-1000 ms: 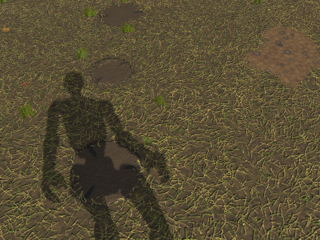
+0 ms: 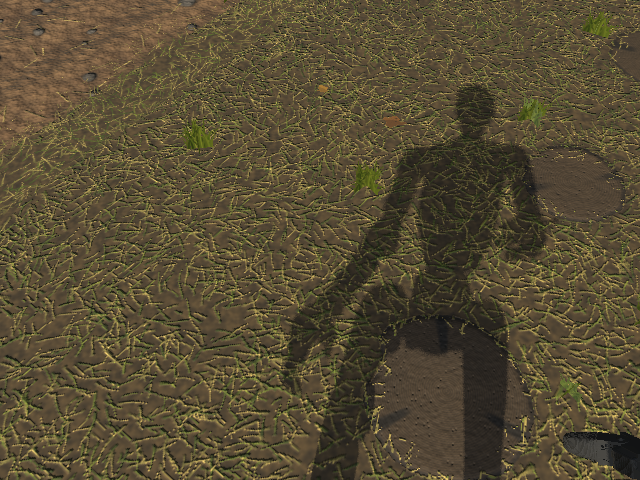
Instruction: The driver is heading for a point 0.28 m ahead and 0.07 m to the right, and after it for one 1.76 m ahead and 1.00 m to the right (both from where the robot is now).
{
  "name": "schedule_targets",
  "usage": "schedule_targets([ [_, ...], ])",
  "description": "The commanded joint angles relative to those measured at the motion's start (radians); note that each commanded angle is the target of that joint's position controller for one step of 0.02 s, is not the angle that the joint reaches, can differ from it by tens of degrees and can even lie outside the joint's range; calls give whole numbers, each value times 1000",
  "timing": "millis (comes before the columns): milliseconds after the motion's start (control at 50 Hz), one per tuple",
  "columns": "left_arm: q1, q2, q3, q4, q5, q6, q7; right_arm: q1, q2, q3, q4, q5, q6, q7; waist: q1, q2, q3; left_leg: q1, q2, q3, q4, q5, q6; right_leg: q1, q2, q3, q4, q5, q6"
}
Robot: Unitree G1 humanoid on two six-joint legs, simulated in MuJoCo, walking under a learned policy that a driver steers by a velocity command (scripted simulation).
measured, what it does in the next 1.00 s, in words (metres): walks ahead, turning right: right foot, then left foot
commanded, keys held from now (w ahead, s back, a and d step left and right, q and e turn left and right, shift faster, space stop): w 0.10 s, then w+e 0.60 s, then s+e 0.30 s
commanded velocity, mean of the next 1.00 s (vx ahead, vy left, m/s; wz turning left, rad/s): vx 0.39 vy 0.00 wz -0.28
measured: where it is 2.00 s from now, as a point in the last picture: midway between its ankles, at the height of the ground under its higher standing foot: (350, 426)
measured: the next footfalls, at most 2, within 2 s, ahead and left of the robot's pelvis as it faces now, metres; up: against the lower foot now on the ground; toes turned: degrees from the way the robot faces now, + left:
right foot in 0.54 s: +0.49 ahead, -0.10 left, +0.00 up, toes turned -9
left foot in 0.96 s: +0.77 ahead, +0.03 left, +0.00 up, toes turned -28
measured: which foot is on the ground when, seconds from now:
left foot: down 0.00-0.56, up 0.58-0.94, down 0.96-1.00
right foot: down 0.00-0.00, up 0.02-0.52, down 0.54-0.96, up 0.98-1.00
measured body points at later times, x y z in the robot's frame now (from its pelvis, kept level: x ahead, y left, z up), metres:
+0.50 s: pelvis +0.29 +0.01 +0.01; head +0.33 +0.01 +0.46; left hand +0.50 +0.23 -0.09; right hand +0.31 -0.28 -0.11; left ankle +0.12 +0.10 -0.71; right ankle +0.46 -0.11 -0.70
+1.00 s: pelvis +0.57 -0.01 +0.01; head +0.61 -0.02 +0.46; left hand +0.78 +0.23 -0.09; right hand +0.66 -0.32 -0.07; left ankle +0.73 +0.05 -0.71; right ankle +0.45 -0.09 -0.69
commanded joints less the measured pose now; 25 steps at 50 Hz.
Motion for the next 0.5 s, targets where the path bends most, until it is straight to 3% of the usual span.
schedule_targets([
  [20,62,5,-32,-144,46,-40,-10,362,-335,-101,34,8,-5,-32,-123,280,-362,974,313,-725,-178,-282,282,-783,93,108,822,-84,-51],
  [40,-38,105,-12,-132,-5,-74,-18,416,-239,-74,26,-3,-17,-29,-207,147,-451,960,356,-873,-322,-363,289,-844,100,307,927,-76,-66],
  [60,-137,148,1,-167,-39,-84,-19,369,-194,-58,47,-13,-31,-24,-208,121,-281,855,325,-701,-322,-254,231,-929,57,290,933,15,-87],
  [80,-158,134,-5,-170,-23,-90,-11,297,-170,-48,43,-9,-39,-25,-169,60,-197,696,282,-569,-318,-153,197,-894,9,287,863,103,-103],
  [100,-160,133,0,-158,2,-87,-4,219,-135,-35,35,-17,-42,-26,-126,31,-136,548,240,-462,-328,-48,172,-829,-24,285,790,164,-101],
  [140,-87,115,2,-130,2,-57,-12,153,-93,-21,27,-34,-52,-28,-62,67,-108,410,202,-346,-392,59,163,-719,-57,294,733,237,-100],
  [180,-75,86,-3,-122,2,-29,-15,152,-102,-23,50,-30,-72,-29,-43,48,-73,354,198,-259,-439,149,166,-721,-59,284,686,285,-81],
  [220,-127,73,-7,-139,7,-15,-12,172,-110,-25,77,-35,-83,-34,-53,30,-26,342,186,-182,-467,206,151,-776,-54,288,601,382,-64],
  [300,-234,52,-16,-169,1,-28,-28,194,-115,-20,107,-40,-88,-48,-97,25,19,351,142,-36,-495,211,88,-751,6,272,323,647,-75],
  [400,-368,29,-32,-234,-3,-36,-62,269,-136,-26,159,-28,-73,-59,-155,4,68,542,202,21,-479,272,62,-811,53,243,134,667,-116],
  [440,-393,30,-33,-264,1,-37,-80,280,-144,-30,168,-24,-54,-65,-154,7,60,642,230,34,-414,411,55,-840,73,215,109,572,-137],
  [500,-308,80,-9,-280,4,-26,-88,256,-187,-40,154,-23,-25,-86,-85,76,-47,715,233,71,-188,942,21,-688,166,126,129,382,-191],
])
Keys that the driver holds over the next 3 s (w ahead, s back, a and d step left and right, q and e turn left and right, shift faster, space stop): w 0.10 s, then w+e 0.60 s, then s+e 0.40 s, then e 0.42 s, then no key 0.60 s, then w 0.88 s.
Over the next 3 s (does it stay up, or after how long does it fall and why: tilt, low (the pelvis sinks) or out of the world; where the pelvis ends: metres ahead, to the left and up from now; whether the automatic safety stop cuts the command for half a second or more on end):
stays up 0.81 -0.22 0.03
